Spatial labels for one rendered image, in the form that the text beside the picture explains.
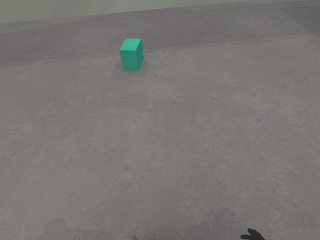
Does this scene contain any carton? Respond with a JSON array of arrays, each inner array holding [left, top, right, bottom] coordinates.
[[119, 38, 144, 71]]

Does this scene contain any robot right hand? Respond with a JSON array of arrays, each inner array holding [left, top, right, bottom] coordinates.
[[240, 228, 265, 240]]

